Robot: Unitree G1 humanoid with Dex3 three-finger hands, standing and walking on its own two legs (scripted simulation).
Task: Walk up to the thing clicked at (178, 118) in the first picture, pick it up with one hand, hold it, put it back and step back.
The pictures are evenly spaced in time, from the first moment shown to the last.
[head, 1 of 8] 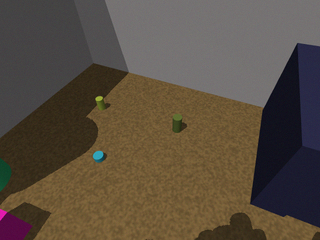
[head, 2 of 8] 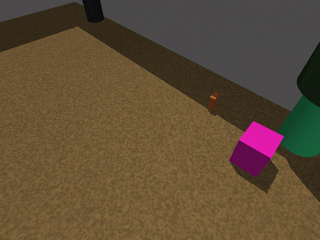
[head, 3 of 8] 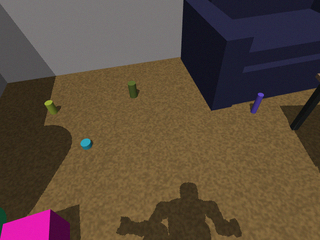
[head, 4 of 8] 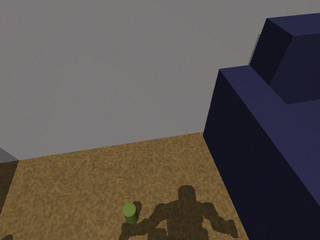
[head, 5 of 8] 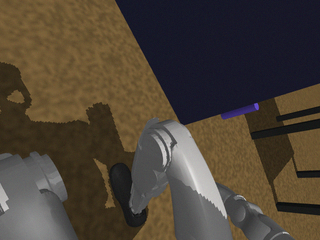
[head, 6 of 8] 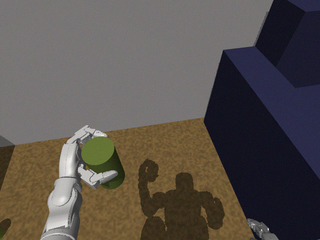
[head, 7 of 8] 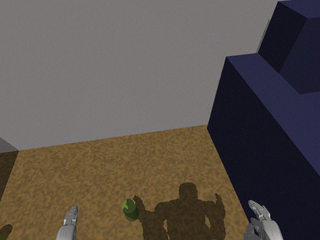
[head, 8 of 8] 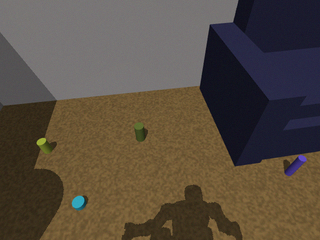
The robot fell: no
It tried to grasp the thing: yes
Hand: left
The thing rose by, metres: 0.68
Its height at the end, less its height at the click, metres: +0.00
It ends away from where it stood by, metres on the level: 0.03
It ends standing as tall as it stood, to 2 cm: yes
